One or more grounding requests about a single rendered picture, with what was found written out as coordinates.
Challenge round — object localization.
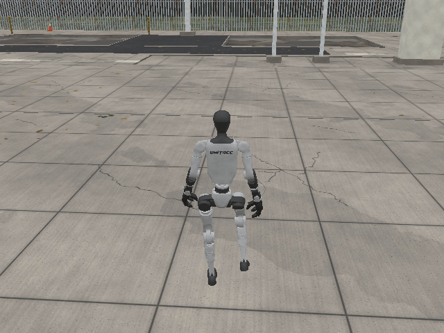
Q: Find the robot left upper arm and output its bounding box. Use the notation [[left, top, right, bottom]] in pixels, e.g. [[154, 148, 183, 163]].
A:
[[189, 140, 207, 178]]

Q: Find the robot torso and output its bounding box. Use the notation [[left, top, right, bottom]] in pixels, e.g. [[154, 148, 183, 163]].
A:
[[206, 137, 238, 208]]

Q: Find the left robot hand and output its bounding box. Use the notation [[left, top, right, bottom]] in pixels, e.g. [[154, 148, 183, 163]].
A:
[[182, 193, 198, 207]]

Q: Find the robot right forearm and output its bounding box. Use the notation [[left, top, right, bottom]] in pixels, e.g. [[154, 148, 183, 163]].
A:
[[248, 169, 262, 202]]

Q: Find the robot left forearm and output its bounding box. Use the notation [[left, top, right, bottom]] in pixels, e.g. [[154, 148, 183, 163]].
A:
[[183, 167, 196, 196]]

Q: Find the left robot shin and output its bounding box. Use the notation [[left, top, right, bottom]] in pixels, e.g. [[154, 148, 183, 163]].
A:
[[203, 232, 215, 276]]

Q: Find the robot right upper arm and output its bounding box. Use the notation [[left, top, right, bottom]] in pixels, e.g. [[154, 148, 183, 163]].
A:
[[237, 140, 254, 180]]

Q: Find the right robot hand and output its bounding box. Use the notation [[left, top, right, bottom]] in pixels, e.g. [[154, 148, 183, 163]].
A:
[[246, 199, 263, 218]]

